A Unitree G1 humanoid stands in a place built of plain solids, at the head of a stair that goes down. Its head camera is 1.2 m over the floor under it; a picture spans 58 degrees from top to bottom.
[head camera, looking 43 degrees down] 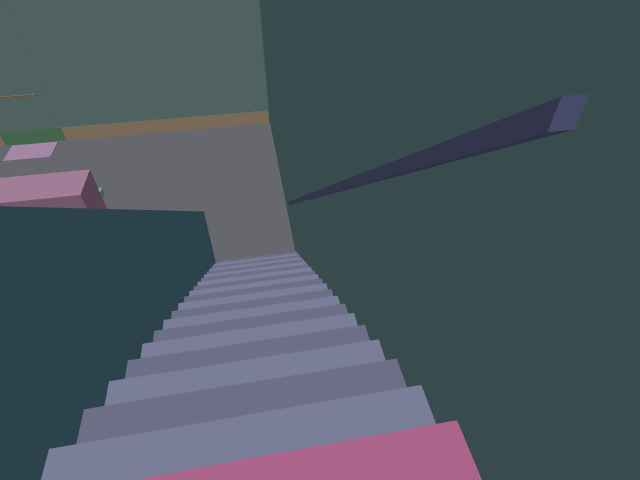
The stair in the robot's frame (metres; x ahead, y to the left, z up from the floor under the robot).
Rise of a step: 0.17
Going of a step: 0.21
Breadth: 1.20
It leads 10 degrees to the left of straight ahead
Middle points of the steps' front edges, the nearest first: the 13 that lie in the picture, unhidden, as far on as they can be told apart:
0.44 0.21 0.00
0.64 0.24 -0.18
0.85 0.28 -0.35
1.06 0.32 -0.51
1.26 0.35 -0.68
1.47 0.39 -0.85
1.67 0.43 -1.02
1.88 0.47 -1.19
2.08 0.50 -1.36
2.29 0.54 -1.53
2.50 0.58 -1.69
2.70 0.61 -1.86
2.91 0.65 -2.03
